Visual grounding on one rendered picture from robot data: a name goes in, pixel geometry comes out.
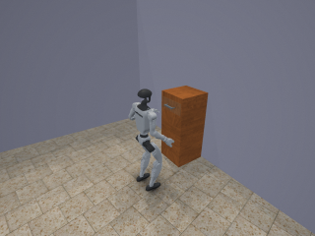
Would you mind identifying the left robot thigh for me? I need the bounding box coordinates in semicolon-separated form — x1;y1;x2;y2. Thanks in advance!
135;136;151;160

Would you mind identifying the right robot shin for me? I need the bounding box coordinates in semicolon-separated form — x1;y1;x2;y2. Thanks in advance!
149;163;162;187

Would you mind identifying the right robot forearm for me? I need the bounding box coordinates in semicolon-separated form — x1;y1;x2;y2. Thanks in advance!
153;131;168;143

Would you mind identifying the right robot hand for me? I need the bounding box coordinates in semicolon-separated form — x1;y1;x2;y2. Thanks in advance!
166;138;174;148

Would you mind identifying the cabinet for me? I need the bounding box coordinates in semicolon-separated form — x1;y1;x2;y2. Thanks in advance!
161;86;208;167

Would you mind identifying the left robot upper arm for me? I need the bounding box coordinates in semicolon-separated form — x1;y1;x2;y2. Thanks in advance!
128;102;141;121

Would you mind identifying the right robot upper arm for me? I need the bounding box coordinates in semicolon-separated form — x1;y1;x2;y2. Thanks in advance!
148;110;158;137

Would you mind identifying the drawer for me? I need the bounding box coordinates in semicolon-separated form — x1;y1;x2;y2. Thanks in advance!
162;96;181;116

